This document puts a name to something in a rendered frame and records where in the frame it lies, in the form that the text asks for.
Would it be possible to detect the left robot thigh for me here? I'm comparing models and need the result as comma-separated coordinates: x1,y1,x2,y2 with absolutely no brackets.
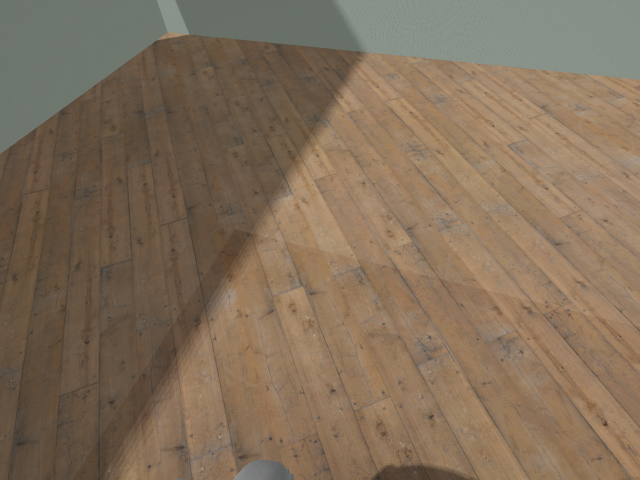
233,460,294,480

